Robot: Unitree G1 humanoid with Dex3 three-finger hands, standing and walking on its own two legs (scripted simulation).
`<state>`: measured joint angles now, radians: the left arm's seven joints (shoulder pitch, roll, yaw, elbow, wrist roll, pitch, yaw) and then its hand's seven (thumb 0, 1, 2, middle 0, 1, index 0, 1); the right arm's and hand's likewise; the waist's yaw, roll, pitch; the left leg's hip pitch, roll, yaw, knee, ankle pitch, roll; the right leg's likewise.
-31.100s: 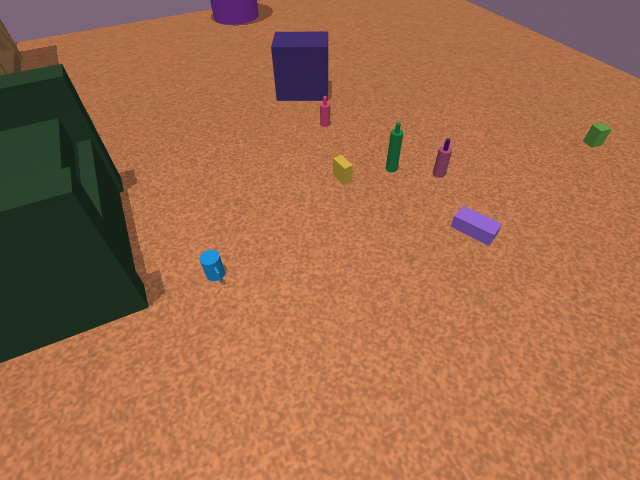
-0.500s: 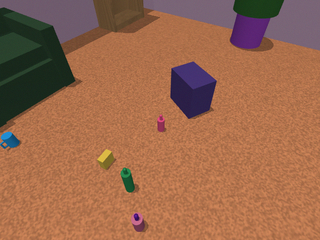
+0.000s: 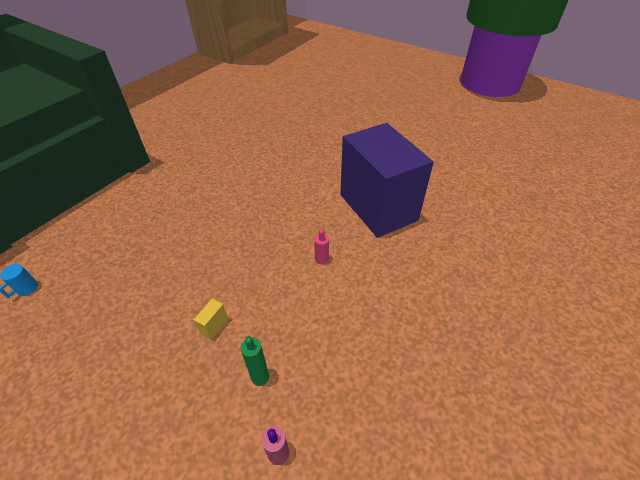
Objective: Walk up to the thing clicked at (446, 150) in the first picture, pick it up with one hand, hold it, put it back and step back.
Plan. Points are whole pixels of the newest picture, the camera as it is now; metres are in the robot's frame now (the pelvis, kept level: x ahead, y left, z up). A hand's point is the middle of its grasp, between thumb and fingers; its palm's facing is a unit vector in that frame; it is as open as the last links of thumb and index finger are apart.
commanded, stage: stand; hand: left
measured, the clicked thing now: (275, 443) +0.35 +0.15 -0.68
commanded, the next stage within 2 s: go down in 0.42 s
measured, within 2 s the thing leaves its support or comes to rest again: neither
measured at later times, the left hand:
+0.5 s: hand out of the picture +0.07 +0.25 -0.16, palm faces -0.04 -0.94 -0.34, open 7.4 cm
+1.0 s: hand out of the picture +0.14 +0.27 -0.18, palm faces +0.03 -0.95 -0.32, open 15.1 cm
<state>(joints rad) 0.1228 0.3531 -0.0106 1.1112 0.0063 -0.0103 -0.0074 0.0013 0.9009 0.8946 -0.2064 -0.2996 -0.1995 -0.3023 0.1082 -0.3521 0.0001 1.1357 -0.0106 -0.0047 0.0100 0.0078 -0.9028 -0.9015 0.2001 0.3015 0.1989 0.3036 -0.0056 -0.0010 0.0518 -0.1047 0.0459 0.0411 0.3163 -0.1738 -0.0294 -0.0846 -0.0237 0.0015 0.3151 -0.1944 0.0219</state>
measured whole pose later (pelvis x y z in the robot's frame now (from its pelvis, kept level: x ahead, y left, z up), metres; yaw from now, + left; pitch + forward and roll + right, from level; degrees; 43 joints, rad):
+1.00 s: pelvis -0.01 +0.01 -0.04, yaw +1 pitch +10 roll -1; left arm 0.08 0.34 0.19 0.82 0.07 0.13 -0.07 0.00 -0.08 0.22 -0.05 -0.11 -0.05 -0.11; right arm 0.25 -0.25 -0.03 0.68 0.02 -0.08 -0.03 0.01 -0.84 -0.89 0.20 0.30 0.20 0.30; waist -0.04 0.01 -0.05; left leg -0.59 0.05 0.01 0.79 -0.38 -0.02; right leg -0.55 -0.03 -0.01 0.77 -0.39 0.03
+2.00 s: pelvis -0.05 +0.01 -0.20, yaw +0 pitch +28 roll -3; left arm -0.02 0.48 0.37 0.59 -0.07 -0.15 -0.35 -0.01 -0.51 0.16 -0.05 -0.14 -0.05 -0.14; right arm 0.16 -0.29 -0.01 0.57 -0.01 -0.21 -0.06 0.01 -0.86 -0.90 0.20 0.30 0.20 0.30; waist -0.05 -0.01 -0.18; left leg -1.45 0.05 -0.06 1.59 -0.63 -0.02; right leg -1.38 -0.03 -0.03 1.56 -0.66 0.03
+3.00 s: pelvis -0.09 +0.01 -0.35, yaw -3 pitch +33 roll -6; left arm -0.49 0.71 0.60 0.95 -0.13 -0.37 -0.64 -0.02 -0.58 0.11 -0.05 -0.11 -0.04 -0.11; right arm 0.11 -0.32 0.07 0.67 -0.02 -0.15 -0.01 0.01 -0.88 -0.90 0.20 0.30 0.20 0.30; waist -0.09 -0.01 -0.15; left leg -1.99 0.05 -0.12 2.09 -0.67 -0.03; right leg -1.91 0.00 -0.04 2.04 -0.70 0.03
